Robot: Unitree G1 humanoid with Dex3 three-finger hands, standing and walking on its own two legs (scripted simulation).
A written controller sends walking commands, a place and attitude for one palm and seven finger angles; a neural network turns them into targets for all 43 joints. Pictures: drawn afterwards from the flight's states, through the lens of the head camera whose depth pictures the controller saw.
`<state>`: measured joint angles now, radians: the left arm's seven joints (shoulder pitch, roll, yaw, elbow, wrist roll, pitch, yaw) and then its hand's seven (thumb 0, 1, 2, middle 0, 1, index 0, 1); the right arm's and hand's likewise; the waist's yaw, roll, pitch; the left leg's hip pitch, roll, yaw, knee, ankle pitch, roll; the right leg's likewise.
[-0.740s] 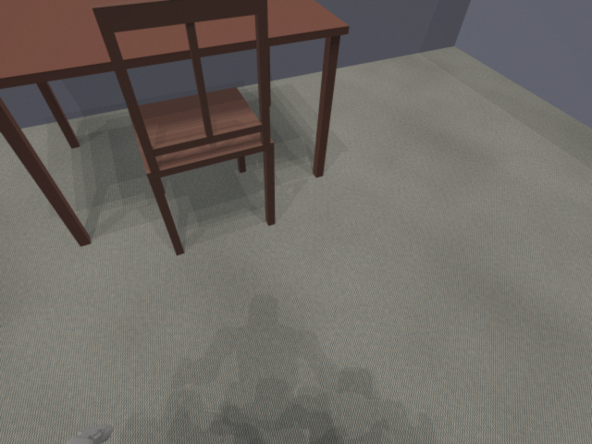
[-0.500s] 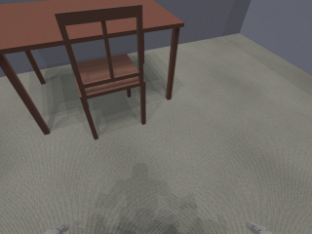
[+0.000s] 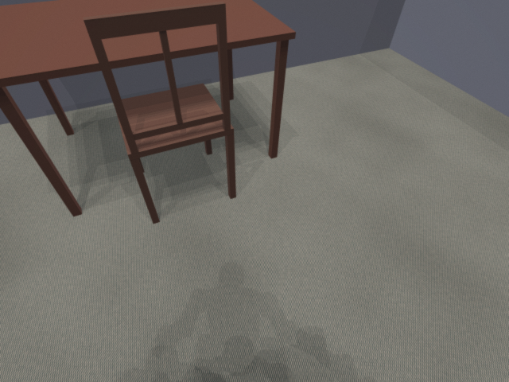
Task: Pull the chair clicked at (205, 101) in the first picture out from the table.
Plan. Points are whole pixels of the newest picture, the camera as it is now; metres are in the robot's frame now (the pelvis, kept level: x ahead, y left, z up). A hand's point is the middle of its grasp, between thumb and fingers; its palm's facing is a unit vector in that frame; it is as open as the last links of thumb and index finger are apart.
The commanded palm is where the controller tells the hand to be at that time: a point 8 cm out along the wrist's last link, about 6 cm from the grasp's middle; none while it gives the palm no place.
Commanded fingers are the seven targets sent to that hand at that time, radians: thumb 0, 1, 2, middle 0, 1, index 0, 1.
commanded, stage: stand and wait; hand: left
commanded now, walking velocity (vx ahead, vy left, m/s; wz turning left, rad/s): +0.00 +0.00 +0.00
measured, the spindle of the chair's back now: (171, 81) +1.05 +0.35 -0.07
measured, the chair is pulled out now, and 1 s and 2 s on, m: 0.00 0.00 0.00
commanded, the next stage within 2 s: look at it before walking up in 0.50 s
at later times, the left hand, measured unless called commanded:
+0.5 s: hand out of the picture +0.06 +0.24 -0.16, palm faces -0.03 -0.95 -0.32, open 7.4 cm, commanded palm none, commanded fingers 0.00 0.90 0.90 -0.20 -0.30 -0.20 -0.30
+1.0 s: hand out of the picture +0.06 +0.24 -0.16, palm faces -0.03 -0.95 -0.32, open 7.4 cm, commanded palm none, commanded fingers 0.00 0.90 0.90 -0.20 -0.30 -0.20 -0.30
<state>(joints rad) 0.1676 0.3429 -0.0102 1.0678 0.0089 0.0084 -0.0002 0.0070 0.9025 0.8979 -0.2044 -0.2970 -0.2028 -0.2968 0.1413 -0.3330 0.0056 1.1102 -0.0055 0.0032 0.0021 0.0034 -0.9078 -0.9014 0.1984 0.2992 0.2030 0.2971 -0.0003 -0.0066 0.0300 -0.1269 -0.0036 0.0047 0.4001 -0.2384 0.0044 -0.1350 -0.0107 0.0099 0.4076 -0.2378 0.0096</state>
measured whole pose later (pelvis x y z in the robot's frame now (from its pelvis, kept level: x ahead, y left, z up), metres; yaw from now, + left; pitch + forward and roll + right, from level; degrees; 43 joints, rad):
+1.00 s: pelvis -0.01 -0.01 +0.00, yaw +0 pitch -2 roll +0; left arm 0.15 0.34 -0.01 1.08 0.01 0.00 0.00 0.01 0.90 0.90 -0.20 -0.30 -0.20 -0.30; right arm 0.12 -0.33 0.01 1.11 0.00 -0.01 0.01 0.00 -0.91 -0.90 0.20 0.30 0.20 0.30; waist 0.00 -0.01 0.03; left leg -0.13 0.00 0.00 0.36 -0.20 0.00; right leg -0.14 0.00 0.01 0.37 -0.20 0.00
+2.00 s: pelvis +0.21 -0.07 +0.00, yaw -16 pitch +0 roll -1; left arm 0.32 0.16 0.04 1.05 0.03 -0.05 -0.01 0.00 0.91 0.90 -0.20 -0.30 -0.20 -0.30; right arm 0.18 -0.17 -0.06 0.99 -0.02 -0.03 0.03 0.00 -0.91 -0.90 0.19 0.30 0.20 0.30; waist 0.00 0.01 0.01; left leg -0.56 0.15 0.09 0.89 -0.23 -0.04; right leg -0.13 0.04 -0.06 0.41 -0.28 -0.04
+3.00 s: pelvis +0.51 -0.12 -0.02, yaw -23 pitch -1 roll -2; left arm 0.11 0.14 0.04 0.94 0.02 0.02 0.02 0.00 0.91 0.90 -0.20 -0.30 -0.20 -0.30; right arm 0.27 -0.16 -0.05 1.01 -0.02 0.04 0.01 0.02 -0.94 -0.90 0.20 0.30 0.20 0.30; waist -0.04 -0.02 0.04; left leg -0.38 0.10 0.13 0.78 -0.38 -0.04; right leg -0.29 -0.11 -0.28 0.63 -0.29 0.00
